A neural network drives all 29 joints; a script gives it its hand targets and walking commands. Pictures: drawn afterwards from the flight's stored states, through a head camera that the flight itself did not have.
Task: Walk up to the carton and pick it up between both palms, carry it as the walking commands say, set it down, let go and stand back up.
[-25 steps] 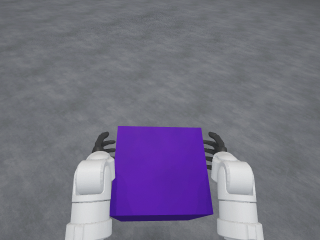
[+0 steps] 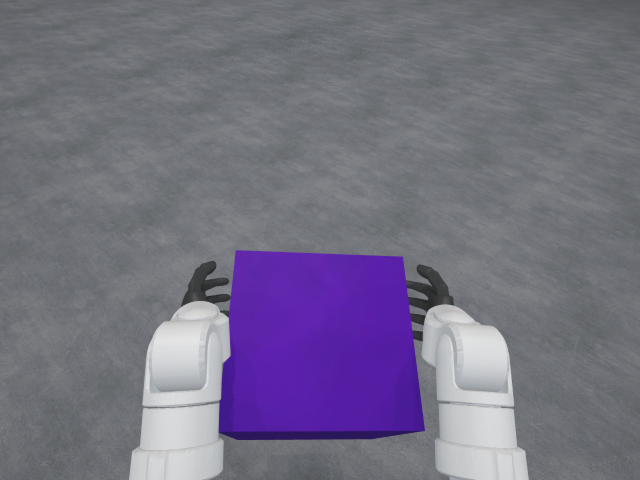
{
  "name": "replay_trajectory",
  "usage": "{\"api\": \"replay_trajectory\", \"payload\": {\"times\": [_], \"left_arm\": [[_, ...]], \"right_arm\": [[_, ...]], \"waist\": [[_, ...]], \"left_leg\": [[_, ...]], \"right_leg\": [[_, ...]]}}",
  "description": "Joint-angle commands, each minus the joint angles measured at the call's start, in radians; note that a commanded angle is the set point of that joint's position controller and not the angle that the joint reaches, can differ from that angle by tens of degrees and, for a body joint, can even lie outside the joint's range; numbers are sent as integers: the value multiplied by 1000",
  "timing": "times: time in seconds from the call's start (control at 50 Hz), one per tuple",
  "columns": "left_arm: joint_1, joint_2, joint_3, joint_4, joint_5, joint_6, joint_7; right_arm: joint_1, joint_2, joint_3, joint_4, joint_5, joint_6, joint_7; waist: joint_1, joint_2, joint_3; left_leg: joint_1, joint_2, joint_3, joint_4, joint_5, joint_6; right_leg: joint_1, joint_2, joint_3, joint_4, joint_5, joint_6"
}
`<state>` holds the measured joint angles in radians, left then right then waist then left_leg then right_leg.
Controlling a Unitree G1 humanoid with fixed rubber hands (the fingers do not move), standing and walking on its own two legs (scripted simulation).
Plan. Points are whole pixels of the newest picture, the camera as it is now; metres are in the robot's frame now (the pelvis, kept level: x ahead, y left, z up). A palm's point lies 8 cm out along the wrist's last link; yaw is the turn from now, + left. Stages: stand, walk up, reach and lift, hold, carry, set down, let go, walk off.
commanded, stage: carry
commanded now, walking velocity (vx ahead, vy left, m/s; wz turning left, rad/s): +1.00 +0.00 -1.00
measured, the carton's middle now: (312, 357) +0.30 +0.01 -0.01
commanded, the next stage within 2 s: none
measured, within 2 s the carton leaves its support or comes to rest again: neither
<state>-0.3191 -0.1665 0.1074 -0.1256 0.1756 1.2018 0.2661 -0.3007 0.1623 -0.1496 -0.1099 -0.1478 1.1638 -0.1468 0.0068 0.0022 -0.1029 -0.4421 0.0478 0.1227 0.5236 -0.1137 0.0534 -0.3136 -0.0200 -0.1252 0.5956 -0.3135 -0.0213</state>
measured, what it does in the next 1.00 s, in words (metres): walks ahead, turning right: right foot, then left foot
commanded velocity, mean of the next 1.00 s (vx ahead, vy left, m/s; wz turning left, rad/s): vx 1.00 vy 0.00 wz -1.00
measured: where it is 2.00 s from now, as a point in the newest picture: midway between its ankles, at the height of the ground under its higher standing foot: (524, 359)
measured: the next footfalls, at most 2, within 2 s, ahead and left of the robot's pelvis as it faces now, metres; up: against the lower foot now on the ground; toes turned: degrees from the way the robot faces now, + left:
right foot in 0.68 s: +0.20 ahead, -0.27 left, +0.00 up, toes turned -26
left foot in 0.96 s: +0.50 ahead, -0.15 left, +0.00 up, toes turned -29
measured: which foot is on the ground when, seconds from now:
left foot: down 0.00-0.66, up 0.68-0.94, down 0.96-1.00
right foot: down 0.00-0.18, up 0.20-0.66, down 0.68-0.98, up 1.00-1.00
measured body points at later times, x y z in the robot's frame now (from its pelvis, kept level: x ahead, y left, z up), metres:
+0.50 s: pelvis +0.10 -0.03 +0.03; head +0.10 -0.02 +0.48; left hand +0.42 +0.07 +0.11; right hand +0.37 -0.22 +0.11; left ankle +0.11 +0.10 -0.73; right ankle +0.04 -0.21 -0.65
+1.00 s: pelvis +0.37 -0.24 +0.00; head +0.40 -0.24 +0.45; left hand +0.70 -0.32 +0.08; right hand +0.52 -0.54 +0.08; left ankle +0.47 -0.13 -0.73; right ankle +0.18 -0.23 -0.70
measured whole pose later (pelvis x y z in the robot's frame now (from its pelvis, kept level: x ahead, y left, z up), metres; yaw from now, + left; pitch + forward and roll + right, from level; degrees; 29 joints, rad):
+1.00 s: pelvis +0.37 -0.24 +0.00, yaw -39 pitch +7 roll +3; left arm -0.35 -0.17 0.11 -0.20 0.12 1.25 0.30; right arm -0.32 0.17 -0.16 -0.23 -0.11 1.25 -0.20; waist -0.01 -0.08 -0.10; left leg -0.39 0.07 0.17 0.50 -0.19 -0.08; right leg -0.24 0.02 0.13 0.75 -0.42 -0.05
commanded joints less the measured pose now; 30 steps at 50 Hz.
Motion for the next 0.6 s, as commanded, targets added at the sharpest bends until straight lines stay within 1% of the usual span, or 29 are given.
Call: {"api": "replay_trajectory", "payload": {"times": [0.0, 0.02, 0.04, 0.06, 0.08, 0.1, 0.12, 0.14, 0.16, 0.18, 0.2, 0.22, 0.24, 0.26, 0.28, 0.3, 0.32, 0.34, 0.36, 0.38, 0.4, 0.42, 0.44, 0.46, 0.5, 0.52, 0.54, 0.56, 0.58], "left_arm": [[-544, -960, -670, -185, -488, 27, -416], [-534, -935, -636, -154, -477, 35, -418], [-580, -946, -643, -156, -495, 41, -421], [-577, -979, -645, -132, -495, 51, -422], [-579, -979, -645, -133, -496, 63, -423], [-602, -992, -657, -140, -510, 67, -426], [-615, -986, -659, -166, -507, 72, -427], [-609, -995, -661, -158, -510, 77, -422], [-629, -1016, -658, -176, -502, 80, -413], [-678, -1020, -676, -217, -502, 80, -408], [-695, -994, -675, -234, -496, 85, -410], [-675, -998, -689, -219, -508, 80, -418], [-669, -1014, -680, -213, -521, 78, -427], [-633, -1024, -669, -196, -522, 78, -427], [-667, -1031, -677, -206, -531, 77, -422], [-635, -1048, -675, -172, -527, 76, -422], [-652, -1049, -694, -166, -531, 76, -415], [-688, -1052, -700, -199, -545, 71, -413], [-724, -1041, -707, -227, -553, 71, -412], [-673, -1032, -701, -189, -530, 81, -412], [-661, -1039, -688, -153, -528, 91, -414], [-622, -1033, -687, -138, -516, 94, -413], [-664, -1026, -688, -162, -528, 91, -416], [-692, -1041, -698, -171, -542, 95, -419], [-669, -1019, -682, -148, -524, 100, -422], [-651, -1033, -672, -116, -519, 107, -421], [-701, -1033, -677, -144, -525, 103, -426], [-662, -1022, -668, -140, -516, 108, -425], [-656, -1046, -676, -114, -532, 109, -428]], "right_arm": [[-537, 963, 683, -141, 460, 44, 298], [-599, 968, 688, -174, 461, 49, 295], [-590, 975, 677, -170, 452, 53, 290], [-630, 983, 693, -232, 475, 54, 292], [-608, 986, 683, -195, 479, 71, 299], [-626, 997, 680, -193, 486, 79, 299], [-616, 991, 672, -203, 487, 88, 299], [-623, 990, 677, -208, 498, 95, 301], [-627, 987, 666, -216, 511, 100, 306], [-587, 998, 645, -194, 506, 103, 309], [-573, 1013, 637, -146, 497, 111, 308], [-580, 1018, 641, -146, 493, 108, 301], [-657, 1023, 664, -228, 500, 99, 295], [-630, 1053, 670, -210, 506, 107, 296], [-621, 1050, 663, -223, 503, 104, 297], [-643, 1030, 659, -253, 497, 104, 297], [-612, 1036, 645, -237, 489, 105, 298], [-668, 1027, 653, -281, 508, 101, 301], [-674, 1042, 658, -280, 514, 104, 301], [-646, 1019, 642, -264, 492, 109, 303], [-606, 1025, 631, -212, 488, 119, 305], [-605, 1001, 633, -249, 471, 117, 301], [-657, 1009, 645, -261, 487, 117, 302], [-609, 1020, 636, -221, 480, 117, 307], [-605, 1006, 638, -217, 471, 123, 308], [-592, 1012, 635, -190, 472, 129, 313], [-648, 1032, 648, -221, 483, 121, 313], [-597, 1025, 654, -204, 476, 127, 310], [-618, 1021, 651, -234, 473, 118, 305]], "waist": [[4, 74, -213], [13, -39, -179], [7, -162, -172], [4, -203, -189], [0, -154, -182], [-6, -153, -171], [-11, -152, -199], [-13, -111, -194], [-29, 69, -215], [-52, 342, -265], [-29, 333, -247], [-17, 269, -245], [-17, 149, -254], [-10, 145, -279], [-5, 159, -258], [-6, 147, -236], [-14, 180, -215], [-11, 183, -236], [-18, 163, -230], [-20, 203, -204], [-18, 220, -207], [-25, 198, -205], [-26, 182, -216], [-26, 246, -191], [-26, 232, -143], [-18, 263, -137], [-16, 230, -127], [-13, 219, -180], [-8, 230, -208]], "left_leg": [[69, 54, -70, -176, -508, -94], [75, 20, -8, -105, -428, -129], [81, -4, 16, 1, -287, -122], [81, 10, 4, 87, -213, -100], [102, 13, -9, 151, -169, -92], [142, 19, -22, 116, -143, -95], [216, 16, -31, 28, -179, -83], [363, -3, -5, -51, -166, -83], [524, 84, -120, -227, -279, -73], [652, 325, -386, -411, -539, -20], [622, 420, -451, -456, -658, 17], [575, 425, -415, -463, -663, 14], [550, 423, -363, -449, -563, 21], [538, 397, -270, -425, -468, 11], [526, 377, -176, -421, -403, -1], [522, 357, -127, -418, -363, -8], [583, 350, -113, -422, -362, -19], [601, 360, -92, -429, -356, -20], [607, 372, -70, -433, -344, -16], [635, 365, -43, -443, -341, -25], [638, 382, -24, -442, -358, -21], [648, 385, -5, -437, -322, -30], [674, 382, 19, -424, -302, -30], [670, 386, 40, -426, -304, -37], [679, 395, 65, -427, -294, -39], [661, 381, 121, -425, -282, -52], [631, 364, 166, -386, -248, -58], [667, 354, 190, -311, -64, -62], [685, 343, 201, -190, 169, -67]], "right_leg": [[6, -84, 159, -260, -457, -66], [2, -131, 238, -377, -502, -78], [25, -181, 320, -422, -446, -99], [50, -227, 378, -417, -365, -118], [4, -254, 411, -421, -334, -132], [-34, -240, 366, -400, -288, -122], [-69, -222, 342, -367, -278, -109], [-181, -165, 281, -330, -261, -82], [-308, -74, 151, -122, -242, -41], [-453, 13, -11, 244, -158, 10], [-485, -70, 27, 409, -105, 8], [-497, -95, 37, 476, -96, 12], [-446, -103, 26, 454, -62, 19], [-390, -98, 1, 430, -43, 23], [-340, -92, -28, 359, -26, 24], [-340, -90, -29, 340, -2, 28], [-393, -79, -46, 337, 26, 32], [-385, -100, -36, 339, 41, 36], [-375, -92, -62, 305, 42, 46], [-397, -96, -73, 301, 65, 52], [-386, -112, -66, 304, 52, 54], [-382, -114, -71, 256, 63, 56], [-372, -111, -82, 247, 66, 53], [-378, -126, -81, 246, 71, 51], [-399, -132, -81, 231, 84, 40], [-343, -134, -97, 191, 69, 41], [-276, -132, -115, 131, 49, 35], [-207, -100, -147, 75, 20, 19], [-149, -54, -178, 3, -41, 18]]}}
